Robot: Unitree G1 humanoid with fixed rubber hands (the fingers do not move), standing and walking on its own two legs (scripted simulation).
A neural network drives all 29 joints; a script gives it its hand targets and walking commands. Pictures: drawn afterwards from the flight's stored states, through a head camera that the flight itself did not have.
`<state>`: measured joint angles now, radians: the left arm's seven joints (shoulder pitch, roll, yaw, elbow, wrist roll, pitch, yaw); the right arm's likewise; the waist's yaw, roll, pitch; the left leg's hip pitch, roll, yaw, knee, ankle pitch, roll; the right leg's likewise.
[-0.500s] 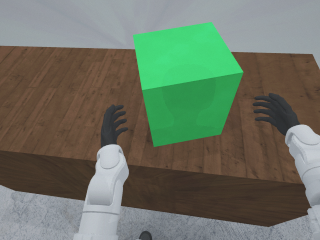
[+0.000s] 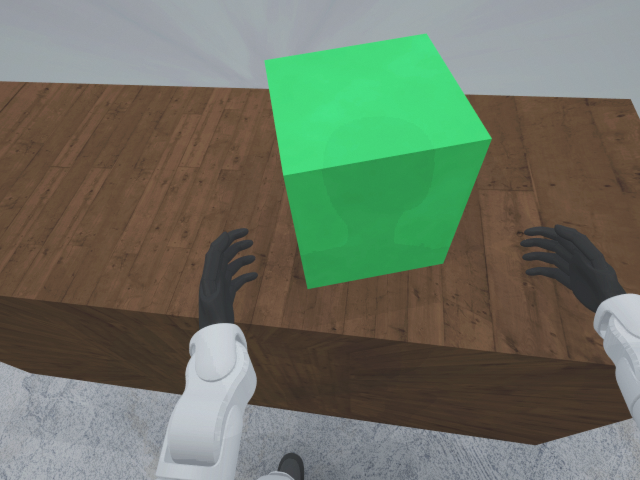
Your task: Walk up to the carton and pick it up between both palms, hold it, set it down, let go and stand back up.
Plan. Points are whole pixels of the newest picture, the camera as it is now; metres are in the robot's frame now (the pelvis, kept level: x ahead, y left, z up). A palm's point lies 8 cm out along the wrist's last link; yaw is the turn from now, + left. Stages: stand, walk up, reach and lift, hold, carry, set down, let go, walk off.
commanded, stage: set down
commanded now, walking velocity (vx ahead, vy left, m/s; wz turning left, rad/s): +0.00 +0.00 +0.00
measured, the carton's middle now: (362, 171) +0.50 +0.02 +0.06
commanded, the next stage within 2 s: none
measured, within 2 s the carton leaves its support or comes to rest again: neither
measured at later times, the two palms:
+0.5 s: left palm (209, 352) +0.23 +0.16 +0.07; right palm (633, 356) +0.30 -0.30 +0.00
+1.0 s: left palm (214, 376) +0.22 +0.16 +0.04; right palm (639, 366) +0.28 -0.30 +0.00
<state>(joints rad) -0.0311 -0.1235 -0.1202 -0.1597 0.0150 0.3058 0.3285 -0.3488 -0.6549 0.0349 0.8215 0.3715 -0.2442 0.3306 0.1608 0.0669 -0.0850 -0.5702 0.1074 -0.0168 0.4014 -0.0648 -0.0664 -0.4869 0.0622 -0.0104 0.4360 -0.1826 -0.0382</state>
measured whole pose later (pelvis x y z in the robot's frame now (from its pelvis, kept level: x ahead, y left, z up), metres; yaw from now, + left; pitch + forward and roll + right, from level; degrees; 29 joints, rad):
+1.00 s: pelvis +0.00 +0.00 +0.00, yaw +0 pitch +13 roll -1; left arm 0.28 -0.09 -0.18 -0.23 -0.01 0.22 0.33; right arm 0.01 -0.68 -0.02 0.65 0.41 -0.32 0.39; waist 0.13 0.04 -0.09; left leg -0.55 0.11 -0.02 0.40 -0.07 -0.07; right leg -0.47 0.06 -0.01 0.44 -0.19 -0.04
